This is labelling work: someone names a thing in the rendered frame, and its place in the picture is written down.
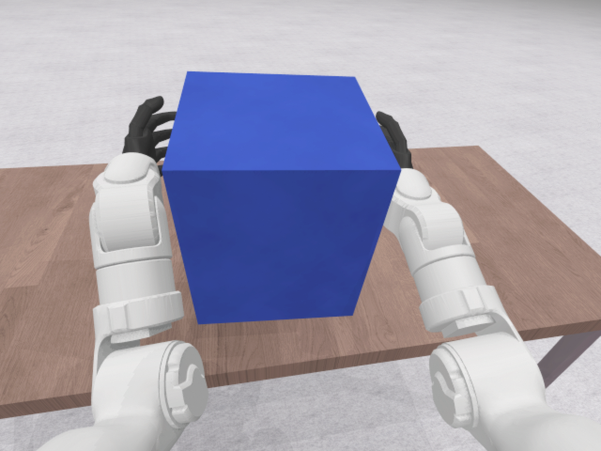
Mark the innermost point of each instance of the right robot upper arm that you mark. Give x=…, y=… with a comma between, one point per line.
x=490, y=386

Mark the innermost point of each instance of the robot right forearm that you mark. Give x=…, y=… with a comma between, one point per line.
x=455, y=297

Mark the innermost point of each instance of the table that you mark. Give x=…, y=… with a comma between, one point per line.
x=548, y=280

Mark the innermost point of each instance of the right robot hand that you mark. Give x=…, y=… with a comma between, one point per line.
x=396, y=139

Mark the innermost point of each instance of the carton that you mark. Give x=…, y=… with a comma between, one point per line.
x=279, y=186

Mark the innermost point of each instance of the left robot upper arm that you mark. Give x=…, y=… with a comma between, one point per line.
x=143, y=399

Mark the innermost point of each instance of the left robot hand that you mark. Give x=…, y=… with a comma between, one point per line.
x=141, y=137

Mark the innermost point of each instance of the robot left forearm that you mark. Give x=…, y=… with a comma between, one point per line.
x=131, y=252

